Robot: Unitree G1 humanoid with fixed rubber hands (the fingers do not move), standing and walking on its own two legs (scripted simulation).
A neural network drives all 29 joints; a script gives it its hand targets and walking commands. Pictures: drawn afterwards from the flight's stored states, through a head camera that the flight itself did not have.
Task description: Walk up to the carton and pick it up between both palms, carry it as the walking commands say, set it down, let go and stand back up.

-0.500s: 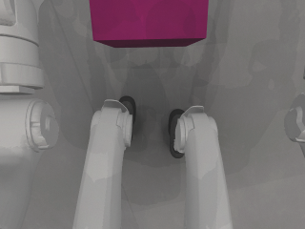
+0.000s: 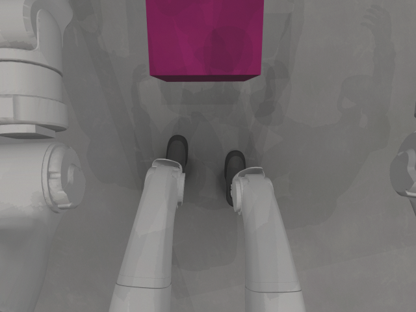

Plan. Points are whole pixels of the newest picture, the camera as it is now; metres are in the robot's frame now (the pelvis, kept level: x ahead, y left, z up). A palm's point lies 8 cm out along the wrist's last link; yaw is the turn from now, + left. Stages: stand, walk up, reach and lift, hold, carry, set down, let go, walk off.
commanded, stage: set down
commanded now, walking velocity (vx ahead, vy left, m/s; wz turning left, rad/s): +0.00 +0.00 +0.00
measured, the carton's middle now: (205, 41) +0.56 +0.04 -0.52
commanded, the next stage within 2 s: let go in 0.12 s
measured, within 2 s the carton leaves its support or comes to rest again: neither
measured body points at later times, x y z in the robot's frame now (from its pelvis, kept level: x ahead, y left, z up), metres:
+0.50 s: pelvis +0.04 +0.01 +0.07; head +0.35 +0.01 +0.38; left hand +0.45 +0.24 -0.07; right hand +0.47 -0.22 -0.07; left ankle +0.13 +0.12 -0.62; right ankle +0.09 -0.10 -0.62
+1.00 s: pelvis +0.10 +0.02 +0.12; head +0.18 +0.02 +0.56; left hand +0.29 +0.25 +0.03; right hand +0.31 -0.21 +0.03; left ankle +0.13 +0.12 -0.62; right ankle +0.09 -0.10 -0.62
